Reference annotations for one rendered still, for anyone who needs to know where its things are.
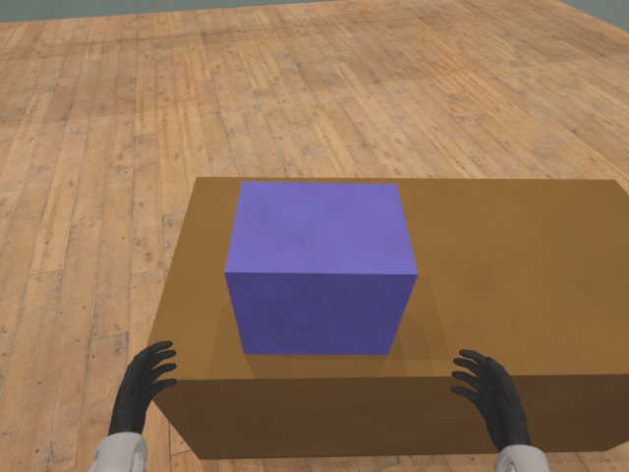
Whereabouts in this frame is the carton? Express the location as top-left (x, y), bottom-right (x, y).
top-left (224, 181), bottom-right (418, 355)

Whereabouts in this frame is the robot left forearm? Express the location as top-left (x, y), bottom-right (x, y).
top-left (86, 432), bottom-right (147, 472)

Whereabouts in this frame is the pedestal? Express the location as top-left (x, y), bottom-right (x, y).
top-left (146, 177), bottom-right (629, 460)

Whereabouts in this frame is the robot right hand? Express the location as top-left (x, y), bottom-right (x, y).
top-left (450, 349), bottom-right (532, 452)

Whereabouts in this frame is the robot right forearm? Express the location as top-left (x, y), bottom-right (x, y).
top-left (493, 444), bottom-right (550, 472)

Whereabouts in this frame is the robot left hand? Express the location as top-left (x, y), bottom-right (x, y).
top-left (108, 341), bottom-right (177, 436)

